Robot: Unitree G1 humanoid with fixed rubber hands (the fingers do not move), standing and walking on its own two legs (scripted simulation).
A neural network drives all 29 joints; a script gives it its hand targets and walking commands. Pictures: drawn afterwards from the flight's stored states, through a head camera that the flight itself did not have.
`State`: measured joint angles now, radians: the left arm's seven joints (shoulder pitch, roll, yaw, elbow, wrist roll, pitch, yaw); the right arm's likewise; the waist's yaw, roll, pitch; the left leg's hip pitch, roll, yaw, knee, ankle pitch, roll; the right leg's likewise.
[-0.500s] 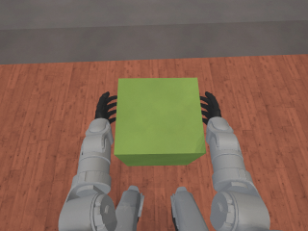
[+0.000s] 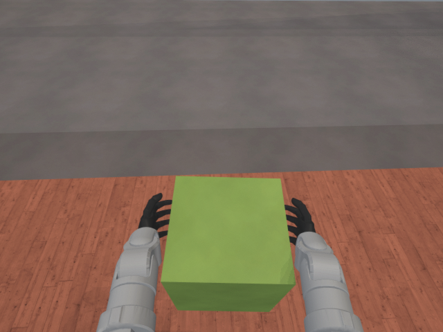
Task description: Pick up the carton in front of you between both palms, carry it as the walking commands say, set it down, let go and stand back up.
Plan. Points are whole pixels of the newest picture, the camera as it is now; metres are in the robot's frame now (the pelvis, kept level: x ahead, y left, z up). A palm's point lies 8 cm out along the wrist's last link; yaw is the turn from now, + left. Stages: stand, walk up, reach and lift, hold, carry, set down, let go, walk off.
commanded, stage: reach and lift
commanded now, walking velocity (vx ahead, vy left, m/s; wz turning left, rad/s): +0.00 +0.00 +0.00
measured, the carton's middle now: (225, 248) +0.31 +0.00 -0.07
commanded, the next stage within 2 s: hold in 1.08 s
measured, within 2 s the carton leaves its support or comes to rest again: neither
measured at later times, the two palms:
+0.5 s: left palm (144, 230) +0.29 +0.15 +0.04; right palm (312, 235) +0.28 -0.15 +0.04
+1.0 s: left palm (143, 224) +0.29 +0.15 +0.05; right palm (312, 230) +0.29 -0.15 +0.05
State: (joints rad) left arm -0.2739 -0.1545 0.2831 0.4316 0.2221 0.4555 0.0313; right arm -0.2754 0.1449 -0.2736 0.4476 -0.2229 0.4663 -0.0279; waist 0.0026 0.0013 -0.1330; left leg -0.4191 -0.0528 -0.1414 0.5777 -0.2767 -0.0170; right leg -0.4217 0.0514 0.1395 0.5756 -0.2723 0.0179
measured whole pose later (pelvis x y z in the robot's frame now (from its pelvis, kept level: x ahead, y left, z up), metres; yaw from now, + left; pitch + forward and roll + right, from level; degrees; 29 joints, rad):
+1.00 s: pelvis +0.00 +0.00 +0.02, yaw +0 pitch -5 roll +0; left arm -0.26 -0.15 0.24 0.30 0.28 0.67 -0.01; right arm -0.25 0.15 -0.23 0.30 -0.27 0.69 0.00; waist 0.00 0.00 -0.02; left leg -0.09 -0.04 -0.14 0.37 -0.21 -0.01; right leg -0.09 0.04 0.13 0.37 -0.20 0.01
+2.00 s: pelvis +0.00 +0.00 +0.02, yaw +0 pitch -7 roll +0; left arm -0.29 -0.16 0.24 0.25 0.29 0.75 -0.02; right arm -0.28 0.16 -0.23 0.25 -0.28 0.77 0.01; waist 0.00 0.00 0.01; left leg -0.04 -0.03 -0.13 0.35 -0.19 -0.01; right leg -0.04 0.03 0.13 0.35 -0.19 0.01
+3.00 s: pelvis +0.42 -0.01 -0.01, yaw +1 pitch +4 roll -2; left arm -0.15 -0.13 0.10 -0.35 0.12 1.20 0.09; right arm -0.15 0.13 -0.11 -0.35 -0.10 1.21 -0.09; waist -0.03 0.02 -0.09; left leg 0.10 0.07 0.17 0.36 -0.49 -0.03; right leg -0.52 -0.03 -0.25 0.49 -0.09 -0.03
